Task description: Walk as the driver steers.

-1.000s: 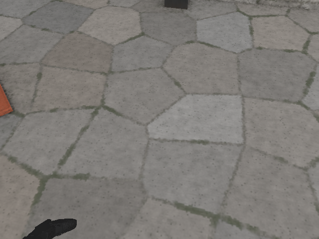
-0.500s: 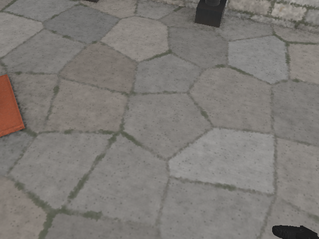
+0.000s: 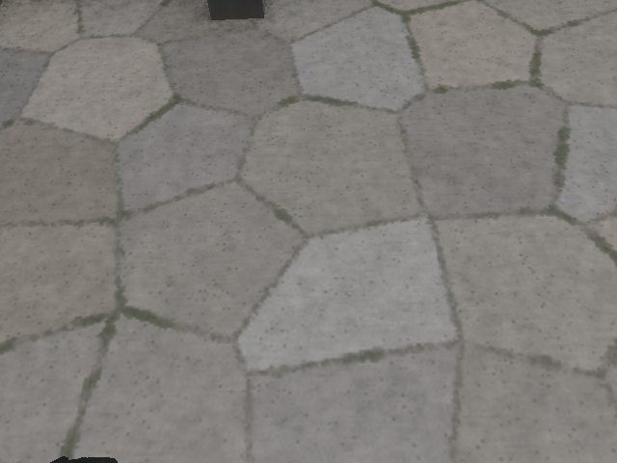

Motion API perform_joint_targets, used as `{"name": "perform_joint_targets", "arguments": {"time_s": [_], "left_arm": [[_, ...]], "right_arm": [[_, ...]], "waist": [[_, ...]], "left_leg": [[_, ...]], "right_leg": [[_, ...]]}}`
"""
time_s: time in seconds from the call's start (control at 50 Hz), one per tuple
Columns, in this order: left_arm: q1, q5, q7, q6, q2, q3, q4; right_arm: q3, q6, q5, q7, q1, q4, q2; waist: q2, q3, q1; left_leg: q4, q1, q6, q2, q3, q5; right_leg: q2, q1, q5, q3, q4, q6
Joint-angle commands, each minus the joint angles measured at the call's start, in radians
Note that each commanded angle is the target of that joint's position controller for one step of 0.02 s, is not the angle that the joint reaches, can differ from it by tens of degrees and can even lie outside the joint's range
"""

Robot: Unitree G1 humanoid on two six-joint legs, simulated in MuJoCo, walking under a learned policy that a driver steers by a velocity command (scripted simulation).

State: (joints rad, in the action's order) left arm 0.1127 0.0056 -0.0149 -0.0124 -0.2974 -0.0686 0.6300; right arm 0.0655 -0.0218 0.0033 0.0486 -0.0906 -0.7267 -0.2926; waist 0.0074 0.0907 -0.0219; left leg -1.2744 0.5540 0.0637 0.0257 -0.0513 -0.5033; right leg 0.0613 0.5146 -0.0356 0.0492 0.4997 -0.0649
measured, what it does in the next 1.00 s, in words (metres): steps on the spot, turning right: left foot, then right foot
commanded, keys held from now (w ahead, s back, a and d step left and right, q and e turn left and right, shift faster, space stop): e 0.72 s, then q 0.28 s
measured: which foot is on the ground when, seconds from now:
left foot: up 0.00-0.26, down 0.28-0.74, up 0.76-1.00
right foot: down 0.00-0.30, up 0.32-0.72, down 0.74-1.00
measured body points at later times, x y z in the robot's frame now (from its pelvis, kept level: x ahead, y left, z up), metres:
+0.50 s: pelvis -0.04 +0.06 +0.02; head -0.02 +0.09 +0.47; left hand +0.18 +0.31 -0.09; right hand -0.04 -0.24 -0.07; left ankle +0.00 +0.17 -0.72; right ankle -0.09 -0.08 -0.61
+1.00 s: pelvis -0.09 +0.02 +0.01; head -0.09 +0.00 +0.46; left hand +0.17 +0.15 -0.07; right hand -0.15 -0.27 -0.12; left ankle -0.02 +0.17 -0.68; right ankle -0.14 -0.05 -0.72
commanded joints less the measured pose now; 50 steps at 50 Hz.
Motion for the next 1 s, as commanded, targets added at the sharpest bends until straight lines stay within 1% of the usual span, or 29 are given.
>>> {"name": "perform_joint_targets", "arguments": {"time_s": [0.02, 0.08, 0.12, 0.22, 0.26, 0.28, 0.3, 0.32, 0.34, 0.36, 0.38, 0.4, 0.44, 0.48, 0.54, 0.6, 0.66, 0.7, 0.72, 0.74, 0.76, 0.78, 0.8, 0.82, 0.84, 0.86, 0.88, 0.92, 1.0], "left_arm": [[-0.007, 0.01, 0.028, -0.01, -0.148, -0.036, -0.082], [-0.011, 0.002, 0.05, -0.017, -0.152, -0.039, -0.089], [-0.02, 0.002, 0.059, -0.023, -0.156, -0.045, -0.095], [0.015, -0.008, 0.059, -0.042, -0.17, -0.063, -0.09], [0.003, -0.023, 0.061, -0.048, -0.165, -0.067, -0.094], [-0.018, -0.033, 0.062, -0.047, -0.154, -0.067, -0.104], [0.035, -0.041, 0.062, -0.051, -0.106, -0.061, -0.089], [-0.023, -0.04, 0.051, -0.029, -0.133, -0.078, -0.135], [0.005, -0.026, 0.047, -0.022, -0.2, -0.098, -0.098], [0.085, -0.019, 0.042, -0.031, -0.208, -0.104, -0.051], [0.137, -0.008, 0.046, -0.045, -0.168, -0.094, -0.014], [0.163, -0.002, 0.045, -0.054, -0.148, -0.085, -0.002], [0.126, -0.014, 0.047, -0.058, -0.127, -0.072, -0.022], [0.043, -0.03, 0.05, -0.055, -0.11, -0.057, -0.061], [-0.016, -0.031, 0.039, -0.049, -0.09, -0.042, -0.102], [-0.01, -0.028, 0.02, -0.045, -0.065, -0.026, -0.118], [0.024, -0.03, 0.007, -0.047, -0.084, -0.031, -0.115], [0.094, -0.029, 0.0, -0.051, -0.079, -0.036, -0.093], [0.141, -0.028, 0.003, -0.053, -0.09, -0.044, -0.072], [0.173, -0.027, 0.011, -0.054, -0.131, -0.057, -0.064], [0.182, -0.019, 0.028, -0.049, -0.245, -0.075, -0.086], [0.168, 0.021, 0.021, -0.028, -0.207, -0.058, -0.099], [0.137, 0.036, 0.015, -0.008, -0.151, -0.037, -0.087], [0.074, 0.028, 0.014, 0.006, -0.107, -0.022, -0.07], [0.026, 0.014, 0.015, 0.014, -0.062, -0.005, -0.064], [-0.008, 0.01, 0.017, 0.02, -0.039, 0.007, -0.053], [-0.013, 0.018, 0.021, 0.026, -0.023, 0.014, -0.04], [-0.028, 0.029, 0.028, 0.03, -0.02, 0.015, -0.024], [0.007, 0.017, 0.043, 0.012, -0.103, -0.012, 0.007]], "right_arm": [[0.025, -0.024, 0.001, 0.017, -0.139, 0.023, -0.079], [0.02, -0.025, -0.002, 0.021, -0.121, 0.023, -0.059], [0.02, -0.024, -0.003, 0.017, -0.114, 0.024, -0.058], [0.027, -0.008, -0.006, -0.011, -0.179, -0.004, -0.07], [0.033, -0.001, -0.004, -0.023, -0.268, -0.038, -0.076], [0.039, 0.001, 0.01, -0.023, -0.345, -0.067, -0.088], [0.057, 0.003, 0.019, -0.019, -0.347, -0.059, -0.154], [0.075, 0.014, 0.054, -0.03, -0.212, -0.016, -0.245], [0.06, 0.028, 0.07, -0.02, -0.09, 0.042, -0.189], [0.044, 0.033, 0.046, -0.007, 0.007, 0.064, -0.135], [0.032, 0.033, 0.022, 0.0, 0.058, 0.087, -0.1], [0.024, 0.03, 0.009, 0.007, 0.072, 0.094, -0.086], [0.011, 0.023, 0.012, 0.018, 0.018, 0.102, -0.074], [0.013, 0.013, 0.016, 0.024, -0.086, 0.089, -0.087], [0.037, 0.005, 0.015, 0.022, -0.179, 0.074, -0.146], [0.053, 0.001, 0.008, 0.009, -0.146, 0.085, -0.182], [0.063, 0.002, -0.004, -0.007, -0.129, 0.081, -0.201], [0.063, 0.004, -0.025, -0.012, -0.09, 0.079, -0.196], [0.058, 0.006, -0.034, -0.014, -0.105, 0.065, -0.172], [0.044, 0.012, -0.023, -0.022, -0.151, 0.046, -0.125], [0.004, 0.022, 0.041, -0.04, -0.139, 0.095, -0.032], [0.023, 0.025, 0.021, -0.03, -0.05, 0.11, -0.089], [0.034, 0.018, -0.008, -0.025, -0.013, 0.1, -0.126], [0.035, 0.009, -0.016, -0.023, -0.038, 0.076, -0.114], [0.033, -0.001, -0.008, -0.019, -0.078, 0.038, -0.1], [0.033, -0.009, -0.002, -0.019, -0.117, 0.018, -0.097], [0.033, -0.01, -0.005, -0.021, -0.141, 0.003, -0.094], [0.026, -0.008, -0.016, -0.025, -0.144, -0.002, -0.084], [0.02, -0.008, -0.017, -0.023, -0.085, 0.04, -0.104]], "waist": [[-0.11, -0.281, 0.044], [-0.128, -0.276, 0.033], [-0.171, -0.264, 0.028], [-0.238, -0.24, 0.013], [-0.252, -0.215, 0.046], [-0.246, -0.194, 0.082], [-0.023, -0.195, 0.051], [0.335, -0.074, 0.028], [0.244, -0.066, 0.003], [0.174, -0.073, -0.051], [0.136, -0.083, -0.07], [0.116, -0.071, -0.062], [0.109, -0.061, -0.022], [0.131, -0.054, 0.045], [0.175, -0.086, 0.107], [0.198, -0.102, 0.105], [0.203, -0.134, 0.089], [0.184, -0.16, 0.037], [0.155, -0.172, 0.017], [0.032, -0.189, 0.019], [-0.329, -0.213, 0.046], [-0.259, -0.25, -0.029], [-0.171, -0.219, -0.031], [-0.15, -0.186, 0.007], [-0.137, -0.174, 0.028], [-0.154, -0.158, 0.048], [-0.159, -0.155, 0.058], [-0.145, -0.142, 0.054], [-0.133, -0.104, 0.0]], "left_leg": [[0.01, -0.012, 0.004, 0.012, -0.048, 0.076], [0.149, -0.018, 0.008, 0.017, -0.045, 0.134], [0.25, -0.048, 0.007, 0.017, -0.04, 0.147], [0.533, -0.213, -0.04, 0.044, 0.005, 0.096], [0.709, -0.31, -0.085, 0.055, 0.038, 0.132], [0.854, -0.402, -0.119, 0.03, 0.044, 0.16], [0.96, -0.461, -0.176, -0.207, -0.196, 0.061], [1.091, -0.267, -0.317, -0.429, -0.536, 0.082], [1.097, -0.184, -0.329, -0.427, -0.477, 0.097], [1.064, -0.159, -0.261, -0.344, -0.329, 0.144], [1.038, -0.159, -0.206, -0.276, -0.221, 0.193], [1.029, -0.166, -0.195, -0.256, -0.16, 0.237], [1.019, -0.221, -0.209, -0.226, -0.073, 0.295], [0.995, -0.399, -0.233, -0.236, -0.064, 0.313], [0.978, -0.565, -0.264, -0.302, -0.095, 0.329], [0.968, -0.494, -0.27, -0.327, -0.042, 0.384], [0.924, -0.459, -0.274, -0.346, -0.002, 0.559], [0.853, -0.436, -0.24, -0.347, 0.037, 0.632], [0.791, -0.385, -0.191, -0.326, 0.079, 0.6], [0.655, -0.231, -0.111, -0.271, 0.148, 0.451], [0.352, 0.071, -0.005, -0.136, 0.226, -0.1], [0.197, 0.124, 0.016, -0.096, 0.094, -0.176], [0.145, 0.091, 0.005, -0.116, 0.043, -0.114], [0.167, 0.076, -0.003, -0.124, 0.024, -0.034], [0.192, 0.047, 0.003, -0.132, 0.015, 0.045], [0.203, -0.011, 0.014, -0.125, 0.01, 0.122], [0.216, -0.064, 0.022, -0.116, 0.008, 0.166], [0.325, -0.113, 0.026, -0.112, -0.002, 0.2], [0.423, -0.087, 0.024, -0.108, 0.027, 0.098]], "right_leg": [[-0.248, -0.226, 0.209, 0.328, -0.152, -0.154], [-0.211, -0.213, -0.128, 0.354, -0.197, -0.121], [-0.195, -0.2, -0.303, 0.382, -0.227, -0.1], [-0.185, -0.183, -0.483, 0.446, -0.291, -0.056], [-0.156, -0.152, -0.542, 0.445, -0.302, -0.017], [-0.094, -0.088, -0.548, 0.383, -0.267, 0.036], [-0.001, 0.019, -0.566, 0.264, 0.036, 0.065], [0.129, 0.22, -0.542, 0.104, 0.333, 0.083], [0.057, 0.179, -0.48, 0.177, 0.532, 0.095], [0.07, 0.121, -0.394, 0.147, 0.648, 0.097], [0.071, 0.083, -0.339, 0.114, 0.747, 0.109], [0.066, 0.084, -0.3, 0.094, 0.841, 0.127], [0.05, 0.11, -0.264, 0.043, 0.907, 0.152], [0.016, 0.209, -0.255, 0.038, 0.758, 0.171], [-0.039, 0.22, -0.318, 0.024, 0.551, 0.195], [-0.083, 0.056, -0.415, -0.053, 0.377, 0.174], [-0.067, -0.075, -0.394, -0.113, 0.229, 0.134], [-0.056, -0.19, -0.252, -0.136, 0.035, 0.081], [-0.034, -0.295, -0.155, -0.135, -0.081, 0.045], [-0.086, -0.472, -0.005, -0.012, -0.146, 0.001], [-0.378, -0.638, 0.446, 0.34, -0.094, -0.118], [-0.483, -0.508, 0.422, 0.376, -0.118, -0.279], [-0.414, -0.444, 0.281, 0.287, -0.149, -0.252], [-0.346, -0.409, 0.165, 0.207, -0.16, -0.189], [-0.302, -0.389, 0.113, 0.148, -0.167, -0.143], [-0.279, -0.337, 0.143, 0.097, -0.178, -0.131], [-0.263, -0.307, 0.153, 0.062, -0.186, -0.126], [-0.251, -0.31, 0.108, 0.018, -0.192, -0.117], [-0.329, -0.377, 0.059, 0.083, -0.189, -0.168]]}}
